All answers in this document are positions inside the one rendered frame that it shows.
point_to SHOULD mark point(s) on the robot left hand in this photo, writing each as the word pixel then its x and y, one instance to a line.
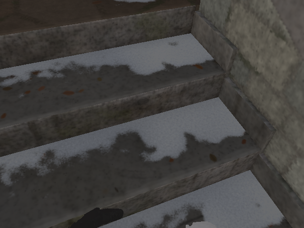
pixel 97 217

